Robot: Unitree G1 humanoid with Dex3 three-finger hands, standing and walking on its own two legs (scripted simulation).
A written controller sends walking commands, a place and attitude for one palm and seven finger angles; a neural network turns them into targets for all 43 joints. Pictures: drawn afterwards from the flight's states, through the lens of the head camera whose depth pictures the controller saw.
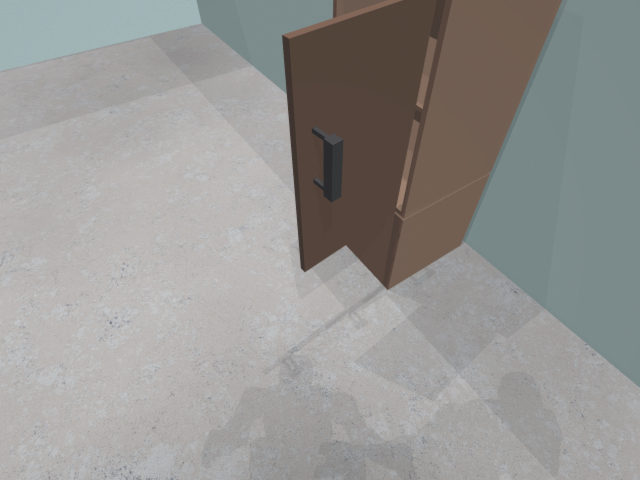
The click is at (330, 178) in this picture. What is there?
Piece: cupboard door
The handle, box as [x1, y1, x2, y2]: [312, 126, 342, 201]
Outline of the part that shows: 315,126 312,128 312,132 323,140 324,181 321,181 317,177 313,179 313,181 324,191 324,196 330,201 332,201 340,196 342,139 335,134 328,135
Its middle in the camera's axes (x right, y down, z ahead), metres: +0.01 -0.15 +0.76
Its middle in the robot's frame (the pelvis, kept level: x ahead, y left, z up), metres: +0.67 +0.03 +0.00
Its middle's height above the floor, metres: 0.78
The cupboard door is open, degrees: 96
